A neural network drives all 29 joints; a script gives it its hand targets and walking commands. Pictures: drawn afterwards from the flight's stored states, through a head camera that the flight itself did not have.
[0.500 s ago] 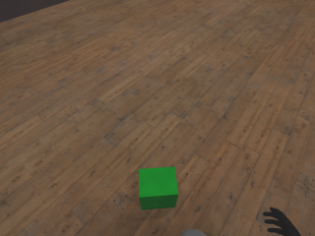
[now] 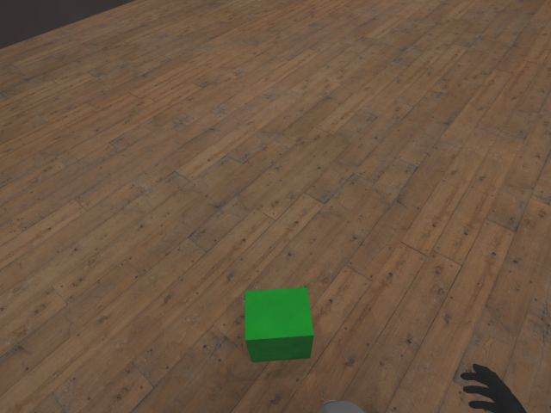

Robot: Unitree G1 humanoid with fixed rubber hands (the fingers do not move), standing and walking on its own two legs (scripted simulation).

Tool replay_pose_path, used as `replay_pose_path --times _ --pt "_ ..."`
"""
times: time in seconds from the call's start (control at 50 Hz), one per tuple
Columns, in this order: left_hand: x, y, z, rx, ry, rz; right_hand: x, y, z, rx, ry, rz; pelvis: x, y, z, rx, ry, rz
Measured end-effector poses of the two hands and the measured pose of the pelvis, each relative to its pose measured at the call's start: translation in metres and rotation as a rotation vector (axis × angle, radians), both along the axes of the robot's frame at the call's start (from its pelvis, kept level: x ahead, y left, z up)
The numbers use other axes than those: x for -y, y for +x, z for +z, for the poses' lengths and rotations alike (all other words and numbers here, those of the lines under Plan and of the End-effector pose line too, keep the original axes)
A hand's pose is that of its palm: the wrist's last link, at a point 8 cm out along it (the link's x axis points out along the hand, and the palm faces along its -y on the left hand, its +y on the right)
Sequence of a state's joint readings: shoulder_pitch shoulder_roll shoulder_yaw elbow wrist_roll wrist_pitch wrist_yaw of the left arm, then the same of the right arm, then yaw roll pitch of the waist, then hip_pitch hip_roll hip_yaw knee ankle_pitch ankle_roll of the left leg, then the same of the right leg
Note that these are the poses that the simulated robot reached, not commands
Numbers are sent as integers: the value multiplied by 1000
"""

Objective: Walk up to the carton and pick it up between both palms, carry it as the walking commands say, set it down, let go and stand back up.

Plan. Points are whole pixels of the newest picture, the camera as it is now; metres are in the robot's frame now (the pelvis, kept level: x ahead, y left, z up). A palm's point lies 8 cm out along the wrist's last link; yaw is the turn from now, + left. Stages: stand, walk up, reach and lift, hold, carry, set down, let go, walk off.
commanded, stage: walk up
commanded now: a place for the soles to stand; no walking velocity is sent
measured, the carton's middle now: (278, 326) +0.47 +0.02 -0.62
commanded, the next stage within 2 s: none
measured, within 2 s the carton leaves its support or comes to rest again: neither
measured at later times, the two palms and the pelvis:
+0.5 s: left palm out of the picture +0.07 +0.34 -0.08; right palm out of the picture +0.12 -0.31 -0.08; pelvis +0.00 +0.00 +0.00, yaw -1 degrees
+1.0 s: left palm out of the picture +0.11 +0.30 -0.07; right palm out of the picture +0.14 -0.35 -0.09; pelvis +0.04 -0.03 +0.00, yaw -2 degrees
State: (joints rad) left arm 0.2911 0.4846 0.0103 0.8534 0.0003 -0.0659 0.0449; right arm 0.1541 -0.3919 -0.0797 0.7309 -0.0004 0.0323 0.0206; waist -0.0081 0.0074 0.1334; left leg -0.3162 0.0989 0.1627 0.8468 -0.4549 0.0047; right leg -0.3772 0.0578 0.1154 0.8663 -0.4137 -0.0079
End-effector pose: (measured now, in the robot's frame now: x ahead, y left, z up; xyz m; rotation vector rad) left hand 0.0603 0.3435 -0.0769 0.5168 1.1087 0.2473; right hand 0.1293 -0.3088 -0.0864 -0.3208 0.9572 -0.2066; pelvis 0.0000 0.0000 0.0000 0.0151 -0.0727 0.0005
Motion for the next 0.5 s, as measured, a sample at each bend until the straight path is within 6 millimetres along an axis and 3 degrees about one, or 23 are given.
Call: replay_pose_path --times 0.1,0.3,0.5 --pt "0 5 0 -1 -1 -20 1 -8 1 3 0 -19 -2 -2 0 2 -2 0" --pt "-2 0 0 -4 -2 -7 -1 -6 0 -6 -1 -8 -3 -2 1 1 -2 -7" --pt "1 6 -1 -7 -9 -19 2 -6 2 0 -2 -15 -1 0 1 -5 -4 -11"
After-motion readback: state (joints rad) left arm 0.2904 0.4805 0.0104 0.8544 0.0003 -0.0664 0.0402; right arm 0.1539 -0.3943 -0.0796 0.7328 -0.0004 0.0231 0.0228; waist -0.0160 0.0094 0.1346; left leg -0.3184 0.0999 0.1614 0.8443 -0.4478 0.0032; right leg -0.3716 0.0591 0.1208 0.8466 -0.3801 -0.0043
